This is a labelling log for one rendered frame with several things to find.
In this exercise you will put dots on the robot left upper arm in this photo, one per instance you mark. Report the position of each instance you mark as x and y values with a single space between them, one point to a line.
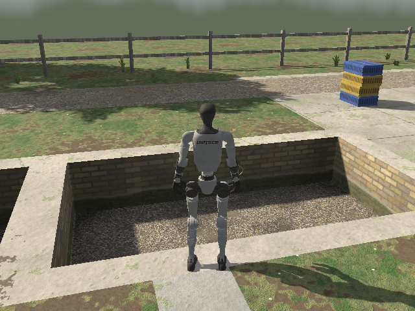
184 148

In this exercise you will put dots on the robot left forearm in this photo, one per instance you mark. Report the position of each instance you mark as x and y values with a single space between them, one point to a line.
178 172

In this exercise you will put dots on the robot right hand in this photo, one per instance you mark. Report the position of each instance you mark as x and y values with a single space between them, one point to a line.
231 183

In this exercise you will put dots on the robot right upper arm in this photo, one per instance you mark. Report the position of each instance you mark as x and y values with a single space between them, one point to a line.
230 148

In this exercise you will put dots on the robot left hand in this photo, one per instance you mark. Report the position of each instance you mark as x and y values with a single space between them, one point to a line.
179 185

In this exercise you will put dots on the humanoid robot head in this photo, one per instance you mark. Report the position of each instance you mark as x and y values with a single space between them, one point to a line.
207 114

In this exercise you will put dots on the right robot foot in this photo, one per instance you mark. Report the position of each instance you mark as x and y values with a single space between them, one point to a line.
222 265

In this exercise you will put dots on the robot right forearm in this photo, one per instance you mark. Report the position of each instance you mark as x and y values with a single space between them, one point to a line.
235 172

